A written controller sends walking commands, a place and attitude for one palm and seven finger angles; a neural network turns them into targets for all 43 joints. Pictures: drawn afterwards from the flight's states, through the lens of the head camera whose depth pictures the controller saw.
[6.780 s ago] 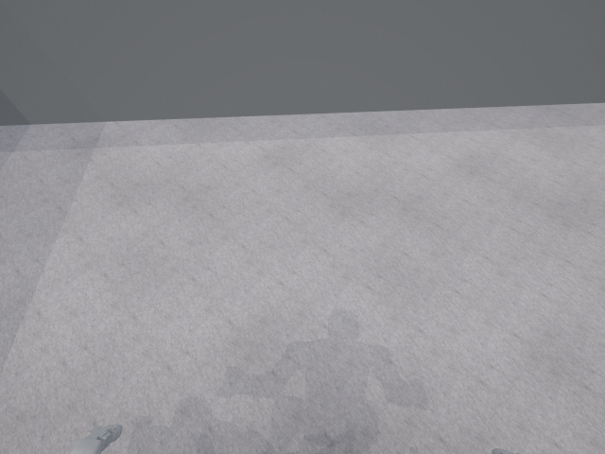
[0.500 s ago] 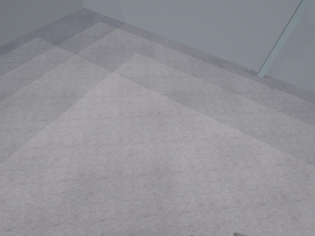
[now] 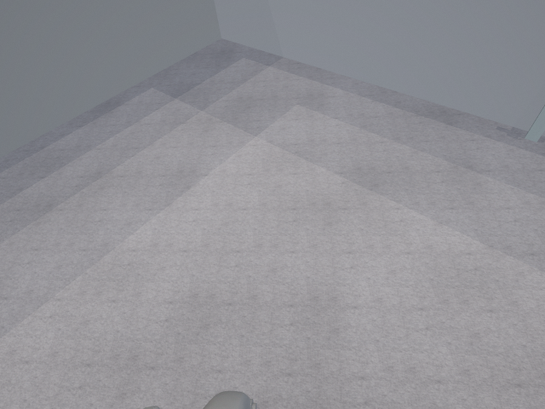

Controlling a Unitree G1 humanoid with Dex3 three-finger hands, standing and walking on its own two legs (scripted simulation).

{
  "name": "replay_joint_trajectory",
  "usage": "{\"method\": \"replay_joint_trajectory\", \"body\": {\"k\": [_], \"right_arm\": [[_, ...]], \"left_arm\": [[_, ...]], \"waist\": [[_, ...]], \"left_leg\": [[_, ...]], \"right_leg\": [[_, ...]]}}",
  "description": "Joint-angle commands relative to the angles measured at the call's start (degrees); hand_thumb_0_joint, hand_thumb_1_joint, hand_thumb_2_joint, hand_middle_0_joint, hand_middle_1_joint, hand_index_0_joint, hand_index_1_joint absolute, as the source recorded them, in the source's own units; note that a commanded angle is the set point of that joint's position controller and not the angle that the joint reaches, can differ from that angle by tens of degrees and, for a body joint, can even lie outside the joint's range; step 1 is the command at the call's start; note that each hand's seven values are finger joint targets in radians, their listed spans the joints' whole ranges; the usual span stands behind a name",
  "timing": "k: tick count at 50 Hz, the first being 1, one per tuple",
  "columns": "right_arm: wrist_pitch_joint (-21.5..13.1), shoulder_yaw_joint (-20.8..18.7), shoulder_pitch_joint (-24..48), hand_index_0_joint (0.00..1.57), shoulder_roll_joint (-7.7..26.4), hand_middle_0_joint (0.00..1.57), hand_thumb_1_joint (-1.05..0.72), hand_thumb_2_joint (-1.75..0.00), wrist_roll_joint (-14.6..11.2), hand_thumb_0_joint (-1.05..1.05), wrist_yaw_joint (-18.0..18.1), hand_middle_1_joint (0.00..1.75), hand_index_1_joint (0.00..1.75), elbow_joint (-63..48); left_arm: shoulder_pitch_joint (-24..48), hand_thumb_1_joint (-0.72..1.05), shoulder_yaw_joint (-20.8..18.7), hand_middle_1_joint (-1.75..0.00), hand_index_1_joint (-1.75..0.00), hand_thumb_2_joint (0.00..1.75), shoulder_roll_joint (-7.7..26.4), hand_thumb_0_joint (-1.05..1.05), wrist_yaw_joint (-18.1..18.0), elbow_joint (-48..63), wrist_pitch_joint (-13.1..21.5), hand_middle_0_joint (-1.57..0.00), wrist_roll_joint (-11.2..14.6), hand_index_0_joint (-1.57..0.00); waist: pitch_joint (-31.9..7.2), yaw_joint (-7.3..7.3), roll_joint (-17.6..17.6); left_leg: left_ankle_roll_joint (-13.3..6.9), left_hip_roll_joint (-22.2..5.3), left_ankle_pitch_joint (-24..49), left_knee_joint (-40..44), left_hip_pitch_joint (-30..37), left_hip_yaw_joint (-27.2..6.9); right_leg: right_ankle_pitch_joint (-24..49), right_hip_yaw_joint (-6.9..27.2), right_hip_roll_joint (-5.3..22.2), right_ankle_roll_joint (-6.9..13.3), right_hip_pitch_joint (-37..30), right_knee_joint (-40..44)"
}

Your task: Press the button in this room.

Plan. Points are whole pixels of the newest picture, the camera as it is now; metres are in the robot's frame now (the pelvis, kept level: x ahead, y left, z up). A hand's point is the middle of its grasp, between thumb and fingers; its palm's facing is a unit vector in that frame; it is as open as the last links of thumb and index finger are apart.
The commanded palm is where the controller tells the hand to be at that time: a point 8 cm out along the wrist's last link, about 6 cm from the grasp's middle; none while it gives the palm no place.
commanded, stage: turn or walk to find it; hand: left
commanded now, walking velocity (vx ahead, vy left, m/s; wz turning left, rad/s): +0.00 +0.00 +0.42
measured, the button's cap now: out of the picture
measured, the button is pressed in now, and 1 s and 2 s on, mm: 0 0 0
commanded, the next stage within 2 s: none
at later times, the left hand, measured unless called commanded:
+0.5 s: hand out of the picture -0.05 +0.26 -0.18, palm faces +0.27 -0.93 -0.23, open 7.4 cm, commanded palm none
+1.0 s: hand out of the picture -0.05 +0.19 -0.14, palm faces +0.42 -0.87 -0.28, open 7.4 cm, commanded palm none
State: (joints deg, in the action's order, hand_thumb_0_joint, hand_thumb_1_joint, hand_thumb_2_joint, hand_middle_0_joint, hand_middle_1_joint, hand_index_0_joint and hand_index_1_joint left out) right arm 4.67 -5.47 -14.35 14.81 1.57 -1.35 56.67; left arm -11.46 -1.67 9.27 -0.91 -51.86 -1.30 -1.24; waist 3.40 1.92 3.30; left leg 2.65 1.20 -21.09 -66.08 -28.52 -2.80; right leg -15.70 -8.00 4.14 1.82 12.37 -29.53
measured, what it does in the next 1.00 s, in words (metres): steps on the spot, turning left: left foot, then right foot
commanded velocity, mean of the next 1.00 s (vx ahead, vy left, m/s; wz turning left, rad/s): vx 0.00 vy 0.00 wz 0.42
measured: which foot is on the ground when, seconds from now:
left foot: up 0.00-0.32, down 0.34-0.84, up 0.86-1.00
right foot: down 0.00-0.34, up 0.36-0.80, down 0.82-1.00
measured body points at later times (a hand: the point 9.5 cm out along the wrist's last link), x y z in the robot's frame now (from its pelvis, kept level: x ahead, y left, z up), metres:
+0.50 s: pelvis -0.03 +0.05 +0.00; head -0.02 +0.08 +0.45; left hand -0.06 +0.31 -0.16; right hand +0.12 -0.17 -0.13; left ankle -0.05 +0.14 -0.74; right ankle -0.02 -0.10 -0.67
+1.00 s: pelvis -0.05 -0.02 +0.00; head -0.02 -0.05 +0.45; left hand -0.07 +0.24 -0.12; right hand +0.07 -0.25 -0.17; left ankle -0.12 +0.12 -0.65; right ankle -0.01 -0.10 -0.74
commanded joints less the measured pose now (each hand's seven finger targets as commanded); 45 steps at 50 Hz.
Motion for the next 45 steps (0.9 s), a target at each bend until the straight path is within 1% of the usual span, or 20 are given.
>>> {"method": "replay_joint_trajectory", "body": {"k": [1,11,13,15,16,17,18,20,21,23,27,34,37,39,40,41,42,43,44,45], "right_arm": [[-0.9,-0.6,-0.8,0.2,3.5,0.2,-0.9,-0.9,-0.2,0.0,0.2,0.3,0.3,-2.9],[-2.2,1.3,5.7,0.2,1.3,0.2,-0.9,-0.9,-1.1,0.0,0.6,0.3,0.3,-4.5],[-2.7,1.4,3.4,0.2,1.3,0.2,-0.9,-0.9,-1.2,0.0,0.9,0.3,0.3,-4.0],[-3.4,1.2,-0.8,0.2,2.7,0.2,-0.9,-0.9,-1.1,0.0,0.8,0.3,0.3,-2.8],[-4.0,0.4,-2.6,0.2,6.7,0.2,-0.9,-0.9,-0.8,0.0,0.9,0.3,0.3,-2.7],[-4.0,-0.7,-4.1,0.2,11.8,0.2,-0.9,-0.9,-0.5,0.0,1.3,0.3,0.3,-2.9],[-3.4,-0.8,-4.8,0.2,12.6,0.2,-0.9,-0.9,-0.4,0.0,1.6,0.3,0.3,-2.3],[-3.6,0.1,0.7,0.2,9.4,0.2,-0.9,-0.9,-0.2,0.0,2.5,0.3,0.3,-3.3],[-3.7,0.6,3.4,0.2,8.2,0.2,-0.9,-0.9,-0.4,0.0,2.6,0.3,0.3,-4.3],[-4.2,0.9,4.5,0.2,7.5,0.2,-0.9,-0.9,-0.5,0.0,2.6,0.3,0.3,-4.8],[-4.5,0.6,1.5,0.2,7.4,0.2,-0.9,-0.9,-0.6,0.0,2.6,0.3,0.3,-4.6],[-3.8,-0.3,-0.1,0.2,8.0,0.2,-0.9,-0.9,-0.1,0.0,2.3,0.3,0.3,-4.8],[-3.4,-0.5,1.7,0.2,8.1,0.2,-0.9,-0.9,0.1,0.0,2.0,0.3,0.3,-5.4],[-3.3,-0.6,2.9,0.2,7.8,0.2,-0.9,-0.9,-0.3,0.0,1.9,0.3,0.3,-5.8],[-3.3,-0.6,3.0,0.2,6.6,0.2,-0.9,-0.9,-0.6,0.0,1.7,0.3,0.3,-6.1],[-3.2,-0.2,2.2,0.2,3.4,0.2,-0.9,-0.9,-1.2,0.0,1.3,0.3,0.3,-6.6],[-3.2,0.1,3.2,0.2,1.5,0.2,-0.9,-0.9,-0.9,0.0,1.3,0.3,0.3,-8.2],[-2.5,-0.7,4.1,0.2,4.3,0.2,-0.9,-0.9,-0.4,0.0,1.3,0.3,0.3,-7.9],[-1.5,-1.0,1.8,0.2,4.8,0.2,-0.9,-0.9,0.0,0.0,1.0,0.3,0.3,-6.1],[-1.0,-1.2,0.6,0.2,4.3,0.2,-0.9,-0.9,0.0,0.0,0.7,0.3,0.3,-4.6]], "left_arm": [[0.5,0.9,-2.3,-0.3,-0.3,0.9,10.3,0.0,-1.2,3.6,2.1,-0.2,0.3,-0.2],[-5.9,0.9,-3.7,-0.3,-0.3,0.9,14.0,0.0,-1.1,-0.6,1.5,-0.2,-0.7,-0.2],[-5.0,0.9,-3.9,-0.3,-0.3,0.9,14.5,0.0,-0.9,-0.9,1.3,-0.2,-0.6,-0.2],[-3.1,0.9,-3.9,-0.3,-0.3,0.9,13.8,0.0,-0.8,-0.9,0.9,-0.2,0.1,-0.2],[-3.6,0.9,-3.5,-0.3,-0.3,0.9,11.3,0.0,-0.6,0.0,0.5,-0.2,0.6,-0.2],[-2.0,0.9,-2.4,-0.3,-0.3,0.9,7.4,0.0,-0.4,2.4,0.0,-0.2,0.7,-0.2],[0.6,0.9,-2.2,-0.3,-0.3,0.9,8.7,0.0,-0.7,2.8,-0.7,-0.2,0.2,-0.2],[2.4,0.9,-2.9,-0.3,-0.3,0.9,9.1,0.0,-0.5,1.3,-1.5,-0.2,0.0,-0.2],[1.5,0.9,-3.0,-0.3,-0.3,0.9,9.5,0.0,0.0,0.7,-1.3,-0.2,0.1,-0.2],[-0.7,0.9,-3.0,-0.3,-0.3,0.9,9.2,0.0,0.4,-0.6,-0.9,-0.2,0.1,-0.2],[0.3,0.9,-2.8,-0.3,-0.3,0.9,8.8,0.0,0.2,-0.1,-0.7,-0.2,0.2,-0.2],[4.0,0.9,-2.3,-0.3,-0.3,0.9,7.6,0.0,-0.3,2.7,-0.5,-0.2,0.6,-0.2],[1.5,0.9,-2.2,-0.3,-0.3,0.9,7.4,0.0,-0.5,2.5,-0.1,-0.2,0.9,-0.2],[-2.1,0.9,-2.4,-0.3,-0.3,0.9,7.9,0.0,-0.6,1.5,0.4,-0.2,1.0,-0.2],[-4.2,0.9,-2.8,-0.3,-0.3,0.9,9.1,0.0,-0.8,1.1,0.8,-0.2,0.8,-0.2],[-5.6,0.9,-3.5,-0.3,-0.3,0.9,13.4,0.0,-1.1,1.1,1.5,-0.2,0.0,-0.2],[-5.3,0.9,-4.3,-0.3,-0.3,0.9,17.3,0.0,-1.3,1.9,1.5,-0.2,-0.5,-0.2],[-3.9,0.9,-3.9,-0.3,-0.3,0.9,16.6,0.0,-1.3,2.9,1.1,-0.2,0.1,-0.2],[0.8,0.9,-3.9,-0.3,-0.3,0.9,14.2,0.0,-1.5,3.8,1.5,-0.2,0.2,-0.2],[3.9,0.9,-3.5,-0.3,-0.3,0.9,13.2,0.0,-1.3,4.5,1.3,-0.2,0.3,-0.2]], "waist": [[-1.0,-1.26,-12.4],[-4.4,-5.19,-14.6],[-6.2,-3.71,-14.7],[-7.6,-0.83,-10.8],[-9.1,0.11,1.0],[-6.1,1.17,16.3],[-5.9,1.96,10.5],[-1.5,0.33,11.3],[-0.8,-0.84,8.8],[-1.7,-1.72,5.6],[-4.0,-0.85,3.5],[-4.9,0.49,5.2],[-5.4,-0.83,6.0],[-6.2,-2.81,4.2],[-6.7,-3.81,1.1],[-7.7,-4.47,-9.9],[-5.1,-5.07,-21.3],[-4.3,-4.86,-15.0],[-2.3,-2.38,-16.4],[0.1,-0.98,-13.8]], "left_leg": [[1.4,-2.6,3.6,-4.3,-4.4,0.5],[0.8,-3.6,-6.6,21.3,4.6,6.4],[0.2,-2.9,-3.3,28.6,8.8,7.8],[-0.7,-3.3,9.7,41.4,18.9,7.5],[-3.3,-10.7,17.4,46.7,26.5,-2.4],[-9.3,-23.1,36.9,48.4,28.3,-17.8],[-13.3,-25.5,36.7,47.7,23.9,-15.7],[-11.4,-19.4,26.5,49.6,18.5,-12.3],[-11.0,-17.7,24.7,49.3,17.6,-10.3],[-10.3,-14.6,28.2,48.6,19.5,-7.3],[-11.2,-14.2,32.3,47.9,23.2,-8.7],[-13.0,-14.7,30.9,46.3,22.5,-14.6],[-12.2,-13.4,30.4,44.7,17.7,-16.0],[-10.1,-10.9,25.4,42.3,12.6,-15.3],[-7.7,-8.4,18.7,39.6,7.5,-13.8],[-4.1,-2.9,6.5,30.8,-1.6,-8.2],[-1.1,3.4,-10.7,17.3,-7.3,-0.3],[-1.4,0.8,-11.1,7.3,-4.4,-2.7],[-1.4,-0.4,-6.9,1.9,-3.4,-4.4],[-1.0,-0.7,-3.9,-2.2,-3.1,-2.9]], "right_leg": [[6.7,7.3,13.1,2.8,-2.7,14.2],[24.4,5.9,18.1,6.8,-8.5,7.5],[26.1,4.4,17.7,5.5,-8.1,4.3],[19.7,0.0,15.3,1.1,-2.6,-2.2],[7.9,-2.5,10.5,-2.3,6.1,-12.1],[-19.5,-2.6,3.4,-6.4,19.9,-22.9],[-21.0,2.7,3.2,-5.5,17.9,-29.6],[-13.7,6.0,3.7,-5.5,19.0,-33.7],[-10.3,6.4,3.5,-5.7,19.1,-34.8],[-6.8,6.2,2.5,-6.1,18.5,-35.0],[-6.1,6.7,1.7,-7.1,18.2,-31.8],[-10.3,7.0,-0.2,-6.7,14.1,-19.9],[-8.4,6.2,-1.8,-5.9,6.5,-10.1],[0.1,5.2,-2.4,-5.5,-1.6,0.0],[4.6,6.3,-0.5,-5.2,-8.2,6.9],[2.2,16.4,9.7,-2.3,-15.6,12.9],[5.3,28.8,22.5,4.1,-11.8,15.4],[3.4,26.4,23.7,7.1,-3.3,16.0],[-6.1,23.2,20.1,6.0,2.2,18.6],[-8.4,20.0,17.4,4.4,4.7,18.9]]}}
